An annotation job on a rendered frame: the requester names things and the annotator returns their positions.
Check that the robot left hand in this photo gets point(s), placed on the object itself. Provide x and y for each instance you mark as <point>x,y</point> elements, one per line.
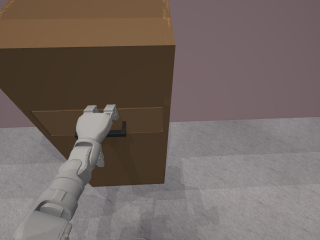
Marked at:
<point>96,126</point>

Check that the robot left forearm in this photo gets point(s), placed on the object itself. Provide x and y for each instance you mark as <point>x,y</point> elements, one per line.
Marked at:
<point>61,197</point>

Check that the handle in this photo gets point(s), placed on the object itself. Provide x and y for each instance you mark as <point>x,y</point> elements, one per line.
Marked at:
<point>114,133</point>

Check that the cabinet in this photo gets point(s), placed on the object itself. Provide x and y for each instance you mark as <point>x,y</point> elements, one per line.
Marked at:
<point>70,54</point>

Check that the drawer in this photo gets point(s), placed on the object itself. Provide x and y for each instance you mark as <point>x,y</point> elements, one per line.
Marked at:
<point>138,119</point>

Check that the robot left upper arm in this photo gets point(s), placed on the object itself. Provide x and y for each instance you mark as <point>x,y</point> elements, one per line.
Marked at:
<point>44,226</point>

